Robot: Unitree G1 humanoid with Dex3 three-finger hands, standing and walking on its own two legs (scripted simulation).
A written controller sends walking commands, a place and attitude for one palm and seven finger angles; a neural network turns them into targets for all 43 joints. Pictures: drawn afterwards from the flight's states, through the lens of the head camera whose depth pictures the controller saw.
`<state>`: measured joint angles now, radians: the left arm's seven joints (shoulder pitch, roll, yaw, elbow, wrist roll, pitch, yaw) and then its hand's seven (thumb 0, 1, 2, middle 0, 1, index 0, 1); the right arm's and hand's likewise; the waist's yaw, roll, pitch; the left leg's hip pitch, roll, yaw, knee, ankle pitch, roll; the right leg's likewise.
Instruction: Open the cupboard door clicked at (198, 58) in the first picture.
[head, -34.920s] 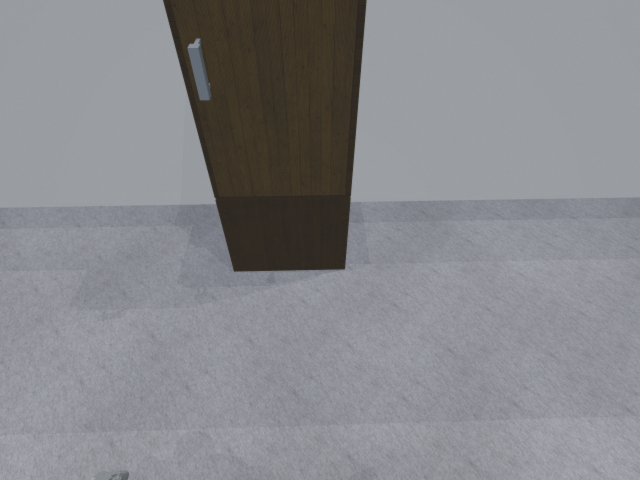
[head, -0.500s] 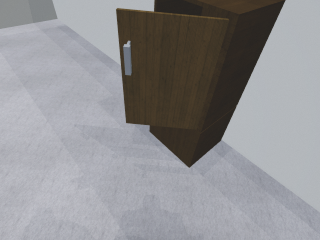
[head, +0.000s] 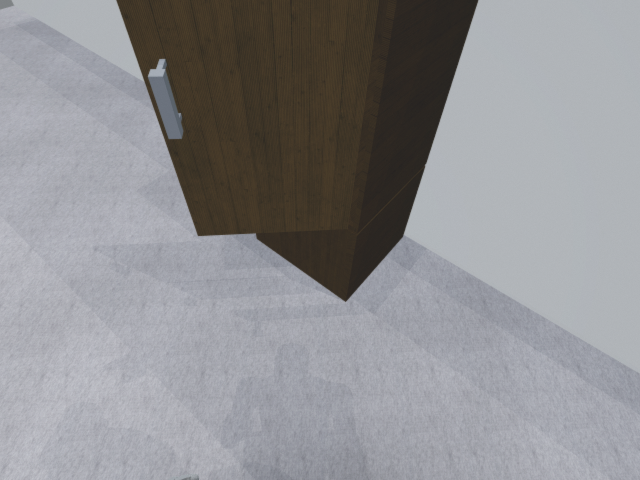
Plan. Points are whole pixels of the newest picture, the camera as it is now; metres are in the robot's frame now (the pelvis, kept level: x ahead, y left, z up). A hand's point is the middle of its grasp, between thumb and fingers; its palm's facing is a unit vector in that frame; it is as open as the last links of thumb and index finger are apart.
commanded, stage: come to a stop and stand still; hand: left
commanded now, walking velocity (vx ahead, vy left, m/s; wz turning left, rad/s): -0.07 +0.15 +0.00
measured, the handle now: (169, 99) +0.72 +0.26 +0.07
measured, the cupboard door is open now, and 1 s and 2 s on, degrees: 44 44 44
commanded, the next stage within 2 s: look again from close up in 0.24 s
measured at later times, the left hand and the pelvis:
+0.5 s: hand out of the picture -0.01 +0.20 -0.18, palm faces +0.05 -0.97 -0.22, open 7.3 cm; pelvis -0.02 +0.00 +0.00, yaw +0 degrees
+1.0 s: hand out of the picture -0.03 +0.16 -0.17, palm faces +0.02 -0.99 -0.16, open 7.4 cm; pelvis -0.02 +0.00 +0.01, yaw +0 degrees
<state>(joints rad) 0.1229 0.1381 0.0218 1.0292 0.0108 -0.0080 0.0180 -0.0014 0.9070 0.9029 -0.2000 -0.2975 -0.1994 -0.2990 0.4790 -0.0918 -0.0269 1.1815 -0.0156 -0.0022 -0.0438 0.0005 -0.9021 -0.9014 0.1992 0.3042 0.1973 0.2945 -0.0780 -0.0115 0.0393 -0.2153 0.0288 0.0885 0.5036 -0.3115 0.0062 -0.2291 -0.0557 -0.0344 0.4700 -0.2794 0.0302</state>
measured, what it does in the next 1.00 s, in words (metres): stands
